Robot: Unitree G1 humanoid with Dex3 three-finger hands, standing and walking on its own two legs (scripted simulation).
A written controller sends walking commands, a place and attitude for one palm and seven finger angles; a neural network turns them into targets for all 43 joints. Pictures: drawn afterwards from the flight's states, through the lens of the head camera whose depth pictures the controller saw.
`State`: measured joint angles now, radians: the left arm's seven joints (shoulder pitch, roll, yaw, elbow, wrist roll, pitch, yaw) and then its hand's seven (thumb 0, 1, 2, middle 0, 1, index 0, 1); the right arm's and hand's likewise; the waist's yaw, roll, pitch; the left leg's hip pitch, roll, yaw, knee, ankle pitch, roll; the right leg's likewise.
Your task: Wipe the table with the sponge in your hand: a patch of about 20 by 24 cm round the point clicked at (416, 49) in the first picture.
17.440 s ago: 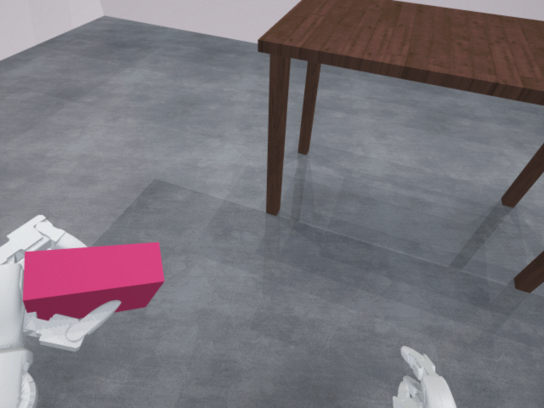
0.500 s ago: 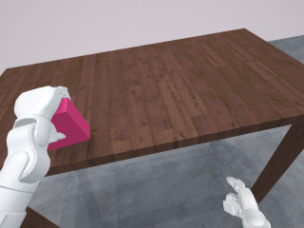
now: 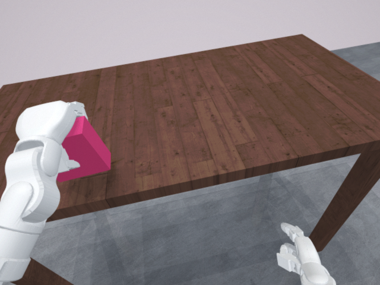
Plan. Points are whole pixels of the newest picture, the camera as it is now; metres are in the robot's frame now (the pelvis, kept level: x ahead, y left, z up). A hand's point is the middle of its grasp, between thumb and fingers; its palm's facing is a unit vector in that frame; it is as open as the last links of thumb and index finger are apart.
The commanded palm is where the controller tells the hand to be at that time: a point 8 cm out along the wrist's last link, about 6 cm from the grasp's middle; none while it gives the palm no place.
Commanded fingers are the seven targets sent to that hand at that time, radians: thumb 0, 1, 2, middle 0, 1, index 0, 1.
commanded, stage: move the sponge above the wiping area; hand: left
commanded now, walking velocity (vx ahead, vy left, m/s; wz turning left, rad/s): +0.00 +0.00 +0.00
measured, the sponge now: (76, 157) +0.29 +0.30 +0.15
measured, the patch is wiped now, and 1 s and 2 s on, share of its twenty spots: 0.00 0.00 0.00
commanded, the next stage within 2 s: lower the sponge onto the table in 0.56 s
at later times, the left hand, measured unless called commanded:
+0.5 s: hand (63, 138) +0.29 +0.30 +0.20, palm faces +0.12 -0.02 -0.99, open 9.3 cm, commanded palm +0.24 +0.30 +0.28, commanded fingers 0.00 0.10 1.30 -1.20 -1.60 -1.20 -1.60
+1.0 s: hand (60, 135) +0.29 +0.31 +0.20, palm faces +0.13 -0.02 -0.99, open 9.3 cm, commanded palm +0.24 +0.30 +0.28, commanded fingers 0.00 0.10 1.30 -1.20 -1.60 -1.20 -1.60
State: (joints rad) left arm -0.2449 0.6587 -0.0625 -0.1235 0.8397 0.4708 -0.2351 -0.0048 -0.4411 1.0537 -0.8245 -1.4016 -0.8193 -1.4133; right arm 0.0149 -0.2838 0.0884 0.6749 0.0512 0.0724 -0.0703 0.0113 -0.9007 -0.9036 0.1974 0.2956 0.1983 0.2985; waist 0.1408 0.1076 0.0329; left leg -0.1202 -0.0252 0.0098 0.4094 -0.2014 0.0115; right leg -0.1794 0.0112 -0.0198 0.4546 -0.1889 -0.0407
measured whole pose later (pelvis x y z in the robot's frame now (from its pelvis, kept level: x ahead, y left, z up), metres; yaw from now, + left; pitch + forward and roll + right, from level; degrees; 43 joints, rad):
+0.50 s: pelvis +0.00 +0.00 +0.00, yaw +0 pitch -5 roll +1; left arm -0.25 0.67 -0.04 -0.12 0.83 0.48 -0.24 0.00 -0.44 1.05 -0.82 -1.40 -0.82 -1.41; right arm 0.00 -0.28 0.09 0.67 0.05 0.07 -0.07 0.01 -0.90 -0.90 0.20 0.30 0.20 0.30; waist 0.14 0.11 0.03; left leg -0.13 -0.02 0.01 0.42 -0.21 0.01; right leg -0.19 0.02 -0.02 0.47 -0.20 -0.05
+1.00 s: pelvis +0.00 +0.00 +0.00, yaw +0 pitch -5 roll +1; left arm -0.27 0.67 -0.04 -0.10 0.84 0.47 -0.23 0.00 -0.44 1.05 -0.82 -1.40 -0.82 -1.41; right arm 0.01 -0.27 0.09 0.68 0.05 0.07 -0.08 0.01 -0.90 -0.90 0.20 0.30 0.20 0.30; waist 0.15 0.10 0.03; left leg -0.13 -0.02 0.01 0.42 -0.21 0.01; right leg -0.18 0.01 -0.02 0.45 -0.20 -0.04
